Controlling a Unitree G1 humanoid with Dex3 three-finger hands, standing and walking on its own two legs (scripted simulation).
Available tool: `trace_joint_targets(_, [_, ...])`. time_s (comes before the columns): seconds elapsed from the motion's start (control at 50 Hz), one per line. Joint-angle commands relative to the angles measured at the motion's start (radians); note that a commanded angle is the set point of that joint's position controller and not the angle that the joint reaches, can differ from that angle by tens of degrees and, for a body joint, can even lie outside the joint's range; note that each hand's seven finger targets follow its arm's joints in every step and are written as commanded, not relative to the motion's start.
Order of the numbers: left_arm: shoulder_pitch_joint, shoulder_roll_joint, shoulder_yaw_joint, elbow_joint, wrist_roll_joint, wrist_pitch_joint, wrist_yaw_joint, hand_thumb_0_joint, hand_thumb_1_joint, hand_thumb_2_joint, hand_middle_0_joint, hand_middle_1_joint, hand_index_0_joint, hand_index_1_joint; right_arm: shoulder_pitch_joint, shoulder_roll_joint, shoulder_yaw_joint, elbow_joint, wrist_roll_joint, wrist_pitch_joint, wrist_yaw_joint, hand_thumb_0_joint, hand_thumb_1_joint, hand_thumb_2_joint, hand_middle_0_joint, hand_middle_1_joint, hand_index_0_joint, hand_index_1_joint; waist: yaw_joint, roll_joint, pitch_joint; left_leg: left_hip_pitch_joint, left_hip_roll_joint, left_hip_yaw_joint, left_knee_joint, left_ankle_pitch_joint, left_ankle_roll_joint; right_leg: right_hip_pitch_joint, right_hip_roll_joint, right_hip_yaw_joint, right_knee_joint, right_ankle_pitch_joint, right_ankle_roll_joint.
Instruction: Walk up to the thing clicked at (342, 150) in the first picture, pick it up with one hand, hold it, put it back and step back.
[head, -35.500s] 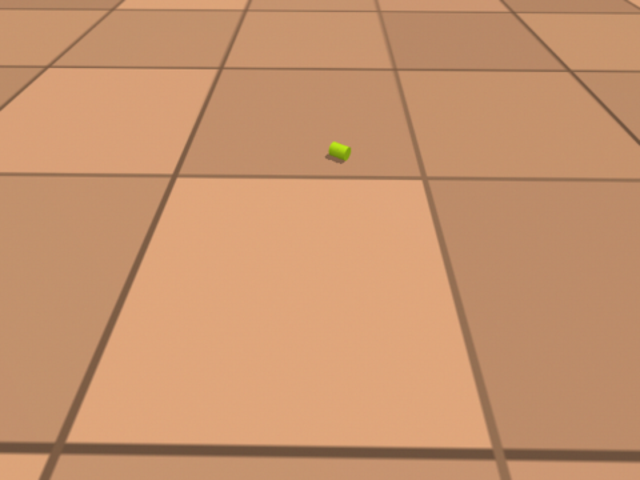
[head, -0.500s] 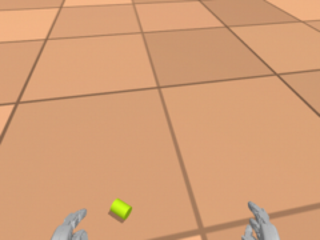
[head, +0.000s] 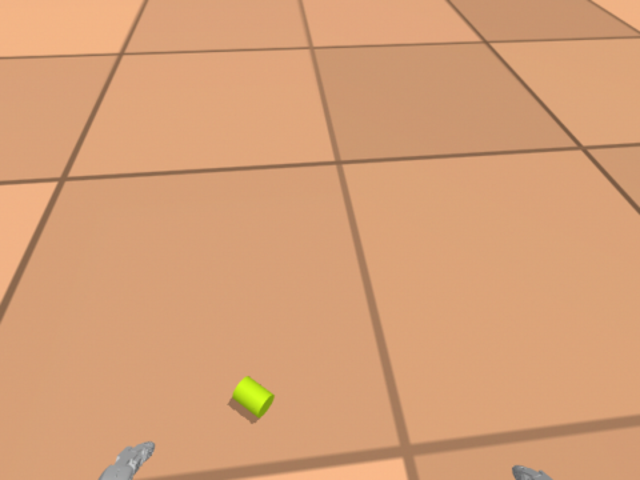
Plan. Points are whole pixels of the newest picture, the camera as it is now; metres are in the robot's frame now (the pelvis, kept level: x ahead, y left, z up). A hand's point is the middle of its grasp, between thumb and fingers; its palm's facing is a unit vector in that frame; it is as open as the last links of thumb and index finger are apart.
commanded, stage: stand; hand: left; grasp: from above
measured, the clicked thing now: (253, 396) +0.47 +0.22 -0.70
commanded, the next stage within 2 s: none
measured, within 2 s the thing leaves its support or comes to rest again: neither
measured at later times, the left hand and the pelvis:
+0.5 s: hand out of the picture +0.05 +0.24 -0.13, palm faces +0.04 -0.95 -0.32, open 7.4 cm; pelvis +0.01 +0.01 +0.04, yaw +1 degrees
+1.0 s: hand out of the picture +0.05 +0.23 -0.12, palm faces +0.02 -0.94 -0.33, open 7.4 cm; pelvis +0.01 -0.01 +0.04, yaw +1 degrees
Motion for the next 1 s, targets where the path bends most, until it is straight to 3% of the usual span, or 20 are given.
trace_joint_targets(0.0, [-0.043,0.141,0.054,0.034,-0.001,-0.077,0.012,0.0,0.9,0.9,-0.2,-0.3,-0.2,-0.301,-0.043,-0.156,-0.054,-0.047,0.005,-0.017,-0.003,0.0,-0.9,-0.9,0.2,0.3,0.2,0.3,0.002,0.042,-0.082,0.093,0.063,-0.109,-0.233,0.174,0.053,0.11,-0.024,0.052,-0.216,0.136,-0.057])
trace_joint_targets(0.02, [-0.042,0.14,0.054,0.064,-0.003,-0.081,0.011,0.0,0.9,0.9,-0.2,-0.3,-0.2,-0.301,-0.043,-0.16,-0.054,-0.035,0.006,-0.013,-0.005,0.0,-0.9,-0.9,0.2,0.3,0.2,0.3,0.003,0.05,-0.08,0.097,0.068,-0.118,-0.259,0.172,0.053,0.134,-0.022,0.048,-0.227,0.147,-0.054])
trace_joint_targets(0.1, [-0.046,0.148,0.05,0.164,-0.012,-0.091,0.013,0.0,0.9,0.9,-0.2,-0.3,-0.2,-0.301,-0.017,-0.173,-0.052,0.027,0.015,-0.006,-0.017,0.0,-0.9,-0.9,0.2,0.3,0.2,0.3,-0.009,0.055,-0.094,0.184,0.084,-0.117,-0.303,0.351,0.044,0.205,-0.032,0.046,-0.266,0.285,-0.053])
trace_joint_targets(0.14, [-0.041,0.151,0.046,0.214,-0.017,-0.089,0.015,0.0,0.9,0.9,-0.2,-0.3,-0.2,-0.301,-0.027,-0.18,-0.05,0.056,0.018,0.0,-0.02,0.0,-0.9,-0.9,0.2,0.3,0.2,0.3,-0.005,0.064,-0.064,0.183,0.089,-0.125,-0.344,0.335,0.04,0.238,-0.034,0.042,-0.305,0.272,-0.052])
trace_joint_targets(0.18, [-0.037,0.158,0.043,0.255,-0.018,-0.088,0.016,0.0,0.9,0.9,-0.2,-0.3,-0.2,-0.301,-0.032,-0.184,-0.049,0.084,0.024,0.004,-0.023,0.0,-0.9,-0.9,0.2,0.3,0.2,0.3,-0.002,0.051,-0.064,0.222,0.094,-0.124,-0.353,0.399,0.035,0.256,-0.04,0.036,-0.328,0.31,-0.05])
trace_joint_targets(0.36, [-0.05,0.168,0.028,0.381,-0.016,-0.087,0.017,0.0,0.9,0.9,-0.2,-0.3,-0.2,-0.301,-0.054,-0.193,-0.042,0.168,0.036,0.017,-0.026,0.0,-0.9,-0.9,0.2,0.3,0.2,0.3,-0.005,0.036,-0.011,0.275,0.103,-0.118,-0.458,0.357,0.023,0.305,-0.052,0.031,-0.437,0.273,-0.036])
trace_joint_targets(0.44, [-0.069,0.178,0.028,0.41,-0.016,-0.09,0.014,0.0,0.9,0.9,-0.2,-0.3,-0.2,-0.301,-0.062,-0.187,-0.04,0.188,0.035,0.025,-0.02,0.0,-0.9,-0.9,0.2,0.3,0.2,0.3,-0.012,0.017,0.023,0.25,0.095,-0.115,-0.498,0.254,0.015,0.308,-0.052,0.034,-0.475,0.213,-0.033])
trace_joint_targets(0.52, [-0.078,0.178,0.027,0.427,-0.018,-0.093,0.013,0.0,0.9,0.9,-0.2,-0.3,-0.2,-0.301,-0.073,-0.195,-0.039,0.201,0.038,0.021,-0.018,0.0,-0.9,-0.9,0.2,0.3,0.2,0.3,-0.011,0.032,0.007,0.284,0.103,-0.114,-0.498,0.299,0.016,0.313,-0.061,0.036,-0.488,0.256,-0.035])
trace_joint_targets(0.58, [-0.085,0.188,0.028,0.438,-0.019,-0.093,0.01,0.0,0.9,0.9,-0.2,-0.3,-0.2,-0.301,-0.077,-0.192,-0.038,0.208,0.036,0.025,-0.016,0.0,-0.9,-0.9,0.2,0.3,0.2,0.3,-0.012,0.024,0.034,0.258,0.101,-0.114,-0.521,0.227,0.011,0.306,-0.055,0.036,-0.502,0.2,-0.033])
trace_joint_targets(0.66, [-0.092,0.193,0.028,0.446,-0.019,-0.099,0.01,0.0,0.9,0.9,-0.2,-0.3,-0.2,-0.301,-0.087,-0.196,-0.034,0.214,0.037,0.024,-0.013,0.0,-0.9,-0.9,0.2,0.3,0.2,0.3,-0.011,0.016,0.011,0.271,0.102,-0.108,-0.511,0.276,0.013,0.32,-0.063,0.042,-0.513,0.233,-0.033])
trace_joint_targets(0.74, [-0.104,0.204,0.029,0.455,-0.019,-0.096,0.006,0.0,0.9,0.9,-0.2,-0.3,-0.2,-0.301,-0.081,-0.202,-0.03,0.222,0.038,0.028,-0.011,0.0,-0.9,-0.9,0.2,0.3,0.2,0.3,-0.018,0.024,0.032,0.247,0.1,-0.108,-0.524,0.203,0.01,0.31,-0.058,0.045,-0.523,0.165,-0.035])
trace_joint_targets(0.76, [-0.107,0.207,0.031,0.451,-0.022,-0.098,0.005,0.0,0.9,0.9,-0.2,-0.3,-0.2,-0.301,-0.08,-0.213,-0.031,0.225,0.038,0.026,-0.012,0.0,-0.9,-0.9,0.2,0.3,0.2,0.3,-0.017,0.036,0.003,0.269,0.104,-0.105,-0.52,0.231,0.013,0.323,-0.066,0.054,-0.521,0.213,-0.039])
trace_joint_targets(0.86, [-0.113,0.209,0.027,0.46,-0.023,-0.099,0.004,0.0,0.9,0.9,-0.2,-0.3,-0.2,-0.301,-0.087,-0.215,-0.025,0.232,0.04,0.024,-0.013,0.0,-0.9,-0.9,0.2,0.3,0.2,0.3,-0.017,0.026,-0.005,0.282,0.111,-0.102,-0.513,0.302,0.008,0.328,-0.065,0.053,-0.52,0.237,-0.04])
trace_joint_targets(0.88, [-0.107,0.207,0.026,0.458,-0.025,-0.1,0.003,0.0,0.9,0.9,-0.2,-0.3,-0.2,-0.301,-0.086,-0.224,-0.025,0.233,0.041,0.02,-0.013,0.0,-0.9,-0.9,0.2,0.3,0.2,0.3,-0.016,0.044,-0.025,0.302,0.114,-0.099,-0.506,0.339,0.01,0.337,-0.069,0.056,-0.518,0.284,-0.042])
trace_joint_targets(0.92, [-0.115,0.211,0.026,0.461,-0.027,-0.1,0.002,0.0,0.9,0.9,-0.2,-0.3,-0.2,-0.301,-0.082,-0.216,-0.02,0.237,0.041,0.022,-0.012,0.0,-0.9,-0.9,0.2,0.3,0.2,0.3,-0.02,0.021,-0.009,0.285,0.111,-0.097,-0.511,0.319,0.006,0.336,-0.063,0.052,-0.524,0.255,-0.039])
trace_joint_targets(0.96, [-0.132,0.219,0.029,0.456,-0.028,-0.101,0.003,0.0,0.9,0.9,-0.2,-0.3,-0.2,-0.301,-0.077,-0.217,-0.016,0.24,0.04,0.022,-0.014,0.0,-0.9,-0.9,0.2,0.3,0.2,0.3,-0.022,0.032,-0.023,0.288,0.117,-0.092,-0.506,0.357,0.008,0.352,-0.07,0.054,-0.511,0.313,-0.04])
trace_joint_targets(0.98, [-0.124,0.213,0.027,0.462,-0.03,-0.099,0.002,0.0,0.9,0.9,-0.2,-0.3,-0.2,-0.301,-0.086,-0.216,-0.015,0.242,0.041,0.022,-0.014,0.0,-0.9,-0.9,0.2,0.3,0.2,0.3,-0.017,0.024,-0.014,0.284,0.116,-0.097,-0.513,0.349,0.004,0.347,-0.065,0.049,-0.514,0.29,-0.04])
